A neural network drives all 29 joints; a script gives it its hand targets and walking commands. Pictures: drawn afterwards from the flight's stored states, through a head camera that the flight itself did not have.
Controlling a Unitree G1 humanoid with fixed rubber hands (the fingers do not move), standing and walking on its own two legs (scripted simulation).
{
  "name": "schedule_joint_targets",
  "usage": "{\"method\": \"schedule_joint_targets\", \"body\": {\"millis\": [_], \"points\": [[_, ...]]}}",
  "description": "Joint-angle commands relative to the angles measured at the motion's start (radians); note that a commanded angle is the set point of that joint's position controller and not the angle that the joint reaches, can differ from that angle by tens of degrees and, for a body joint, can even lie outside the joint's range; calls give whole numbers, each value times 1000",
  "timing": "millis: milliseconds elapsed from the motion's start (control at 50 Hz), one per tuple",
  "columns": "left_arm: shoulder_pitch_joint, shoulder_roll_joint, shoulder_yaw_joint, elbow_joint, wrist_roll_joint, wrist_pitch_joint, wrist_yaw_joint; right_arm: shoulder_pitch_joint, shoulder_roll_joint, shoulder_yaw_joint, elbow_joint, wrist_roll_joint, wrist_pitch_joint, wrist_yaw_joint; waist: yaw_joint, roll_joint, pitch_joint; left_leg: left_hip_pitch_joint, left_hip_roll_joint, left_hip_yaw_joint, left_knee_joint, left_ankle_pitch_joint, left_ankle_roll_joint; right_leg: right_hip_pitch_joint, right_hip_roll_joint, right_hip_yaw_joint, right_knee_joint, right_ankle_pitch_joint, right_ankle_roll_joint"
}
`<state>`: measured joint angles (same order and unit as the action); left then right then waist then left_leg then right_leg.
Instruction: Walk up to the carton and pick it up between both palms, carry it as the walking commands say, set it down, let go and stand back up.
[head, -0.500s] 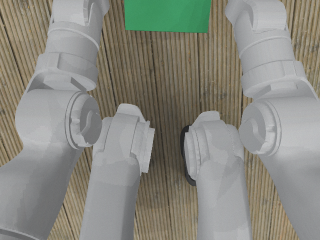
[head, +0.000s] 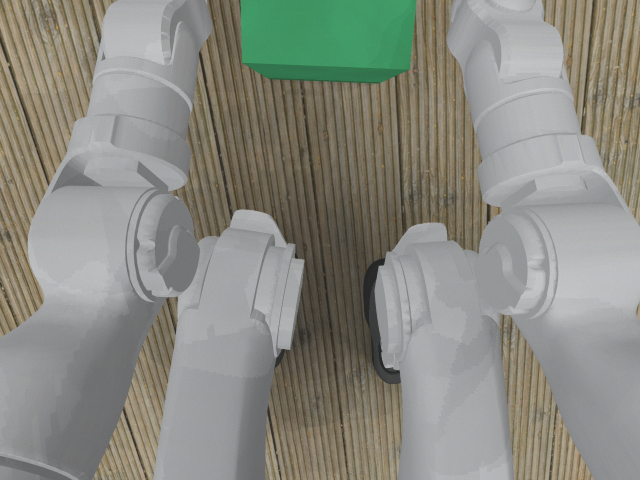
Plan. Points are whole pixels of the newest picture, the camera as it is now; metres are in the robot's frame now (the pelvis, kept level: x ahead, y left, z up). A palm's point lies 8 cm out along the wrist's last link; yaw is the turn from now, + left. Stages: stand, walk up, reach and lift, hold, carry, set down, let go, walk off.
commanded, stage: set down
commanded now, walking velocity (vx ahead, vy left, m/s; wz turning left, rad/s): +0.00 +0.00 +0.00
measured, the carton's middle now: out of the picture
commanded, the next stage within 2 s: none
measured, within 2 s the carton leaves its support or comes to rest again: neither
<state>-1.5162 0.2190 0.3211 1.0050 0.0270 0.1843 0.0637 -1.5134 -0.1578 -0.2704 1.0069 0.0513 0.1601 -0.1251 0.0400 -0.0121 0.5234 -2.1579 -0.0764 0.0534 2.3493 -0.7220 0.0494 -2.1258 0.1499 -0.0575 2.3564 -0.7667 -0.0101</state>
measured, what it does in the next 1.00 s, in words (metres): stands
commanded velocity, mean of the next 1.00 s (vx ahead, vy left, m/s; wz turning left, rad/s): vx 0.00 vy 0.00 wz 0.00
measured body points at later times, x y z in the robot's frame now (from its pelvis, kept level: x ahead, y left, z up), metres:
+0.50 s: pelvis +0.00 +0.00 +0.00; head +0.37 +0.02 +0.23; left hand +0.56 +0.17 -0.19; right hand +0.56 -0.09 -0.19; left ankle +0.08 +0.10 -0.31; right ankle +0.08 -0.10 -0.31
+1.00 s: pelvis +0.00 +0.00 +0.00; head +0.38 +0.02 +0.23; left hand +0.53 +0.17 -0.21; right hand +0.56 -0.09 -0.20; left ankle +0.08 +0.10 -0.31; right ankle +0.08 -0.10 -0.31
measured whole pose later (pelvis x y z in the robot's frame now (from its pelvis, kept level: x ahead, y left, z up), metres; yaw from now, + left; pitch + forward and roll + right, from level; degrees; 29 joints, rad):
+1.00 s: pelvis +0.00 +0.00 +0.00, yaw -1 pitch +31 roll -2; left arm -1.51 0.24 0.32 1.14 0.08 0.12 0.05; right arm -1.52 -0.19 -0.26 1.08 -0.03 0.13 -0.11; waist 0.06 0.00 0.52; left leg -2.17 -0.06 0.04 2.35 -0.72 0.04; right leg -2.14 0.13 -0.07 2.34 -0.75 -0.02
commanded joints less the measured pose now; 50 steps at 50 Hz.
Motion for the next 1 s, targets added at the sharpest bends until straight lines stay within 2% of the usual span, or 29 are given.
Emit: {"method": "schedule_joint_targets", "body": {"millis": [0, 60, 100, 160, 180, 220, 240, 260, 360, 380, 400, 420, 460, 500, 520, 540, 580, 620, 640, 660, 680, 700, 740, 800, 840, 860, 900, 940, 980], "points": [[-436, -881, -277, 34, -39, 31, -241, -563, 882, 335, -78, 11, 23, 231, 52, -41, -836, 538, -80, -105, -163, 594, 4, 295, 31, 90, -184, 474, 5], [-495, -854, -306, -29, -22, 22, -243, -486, 901, 297, -16, 16, 27, 233, 13, 25, -826, 528, -55, -108, -178, 565, -11, 269, 37, 96, -187, 501, -3], [-476, -865, -324, -19, -47, 22, -246, -481, 894, 299, -37, 10, 18, 233, 3, 6, -797, 494, -62, -110, -174, 566, -10, 271, 37, 106, -192, 498, -9], [-444, -847, -300, 20, -51, 25, -252, -513, 878, 292, -62, 18, 21, 237, 8, -10, -760, 515, -48, -119, -170, 568, 0, 287, 27, 97, -185, 498, -1], [-411, -840, -283, 38, -26, 27, -250, -460, 886, 277, -5, 2, 27, 241, 37, 0, -721, 462, -54, -111, -180, 503, 2, 250, 29, 99, -170, 456, -5], [-436, -871, -278, 49, -26, 31, -257, -501, 863, 276, -51, -7, 23, 235, 13, 20, -752, 474, -54, -107, -155, 530, 4, 273, 24, 105, -174, 464, -2], [-394, -856, -257, 43, -13, 29, -266, -490, 877, 280, -38, -19, 23, 235, 40, -26, -736, 460, -67, -93, -168, 532, 5, 293, 32, 99, -184, 468, -1], [-419, -847, -280, 48, -24, 25, -254, -493, 852, 265, -16, -25, 22, 232, 14, -9, -724, 466, -65, -102, -171, 521, -1, 282, 34, 94, -171, 462, -7], [-407, -811, -223, 56, 15, 29, -260, -466, 875, 247, 4, -36, 39, 245, 43, -23, -682, 482, -40, -102, -180, 482, 3, 278, 30, 102, -194, 433, -7], [-419, -809, -242, 42, 5, 31, -262, -431, 854, 232, -19, -54, 35, 243, 8, -25, -707, 485, -51, -109, -162, 525, 0, 254, 32, 96, -188, 453, 2], [-408, -816, -247, 54, 1, 27, -263, -446, 839, 236, -24, -25, 25, 239, 22, 31, -695, 487, -47, -106, -157, 525, -6, 255, 26, 93, -167, 462, -5], [-368, -821, -228, 72, 16, 33, -266, -463, 847, 242, -11, -31, 32, 247, 34, 6, -661, 499, -53, -106, -158, 552, 3, 240, 26, 93, -179, 456, 3], [-384, -839, -254, 20, 1, 24, -257, -393, 856, 235, 31, -47, 34, 245, -17, -30, -707, 498, -53, -119, -192, 513, -2, 304, 33, 78, -173, 475, 8], [-398, -786, -240, 34, 25, 24, -252, -414, 815, 222, 13, -38, 20, 243, 28, 34, -696, 516, -41, -116, -180, 516, -18, 258, 27, 87, -160, 447, -7], [-405, -802, -246, 30, 2, 15, -252, -421, 794, 214, -19, -57, 15, 243, -16, 18, -703, 515, -49, -119, -158, 525, -18, 231, 31, 81, -173, 428, -9], [-378, -846, -235, 49, 4, 23, -250, -447, 787, 216, -31, -57, 5, 239, 16, 34, -736, 574, -54, -126, -176, 579, -18, 255, 29, 77, -166, 457, -6], [-408, -769, -236, 27, 6, 10, -243, -403, 799, 208, 23, -70, 16, 234, -13, -16, -704, 518, -43, -123, -168, 543, -16, 273, 25, 72, -168, 470, -5], [-358, -742, -194, 60, 36, 11, -238, -424, 749, 200, -20, -67, 3, 222, 43, 63, -693, 485, -39, -100, -167, 558, -19, 272, 12, 107, -172, 499, -4], [-368, -713, -190, 10, 21, 0, -236, -422, 785, 233, -25, -63, 11, 227, 47, -63, -728, 483, -48, -108, -182, 537, -14, 339, 20, 94, -186, 514, 12], [-348, -703, -193, 47, 15, 2, -234, -381, 754, 184, -9, -80, 10, 225, -3, -40, -724, 522, -38, -124, -186, 517, -18, 307, 20, 79, -175, 485, 11], [-376, -690, -179, 46, 22, -8, -233, -409, 744, 189, -22, -74, -2, 217, 34, -22, -718, 527, -37, -106, -160, 553, -21, 291, 20, 96, -192, 485, 4], [-369, -673, -211, 39, 24, 0, -223, -373, 705, 162, 23, -86, 0, 214, -9, 8, -735, 532, -35, -124, -186, 534, -28, 276, 13, 76, -162, 479, 0], [-368, -649, -170, 37, 43, 0, -215, -404, 652, 156, -16, -80, -1, 210, 32, 47, -753, 581, -43, -126, -203, 526, -26, 285, 18, 77, -178, 429, 1], [-287, -514, -128, 79, 55, -17, -178, -365, 491, 107, -54, -115, -23, 172, 7, 15, -725, 569, -30, -112, -171, 573, -37, 293, 8, 77, -188, 476, 11], [-227, -319, -59, 78, 78, -40, -132, -304, 315, 68, -25, -133, -33, 123, 28, -8, -759, 545, -29, -104, -165, 551, -41, 337, -3, 86, -196, 490, 22], [-222, -230, -50, 62, 80, -43, -113, -256, 231, 32, -37, -136, -33, 103, -2, 2, -779, 585, -29, -126, -188, 563, -35, 358, 10, 53, -180, 506, 41], [-173, 9, 0, 12, 80, -77, -46, -210, 24, 18, -63, -107, -55, 45, 60, 10, -836, 557, -18, -114, -175, 613, -55, 368, -11, 80, -200, 561, 36], [-292, 119, -9, 13, 87, -101, 0, -281, -78, 29, -76, -80, -60, 5, 65, 55, -951, 669, -7, -125, -173, 690, -57, 312, -15, 84, -207, 552, 47], [-367, 163, -43, -64, 14, -131, 24, -300, -140, 24, -97, -72, -78, -21, -11, 22, -1076, 644, 0, -132, -157, 740, -63, 359, -18, 77, -192, 626, 46]]}}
